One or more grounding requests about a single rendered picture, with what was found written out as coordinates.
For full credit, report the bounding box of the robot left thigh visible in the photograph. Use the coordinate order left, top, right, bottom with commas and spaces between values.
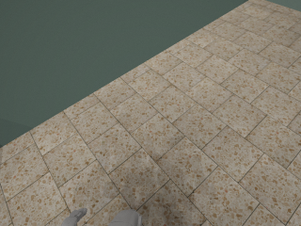
108, 209, 142, 226

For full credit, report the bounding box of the left robot hand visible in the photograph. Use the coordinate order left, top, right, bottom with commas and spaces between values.
61, 208, 87, 226

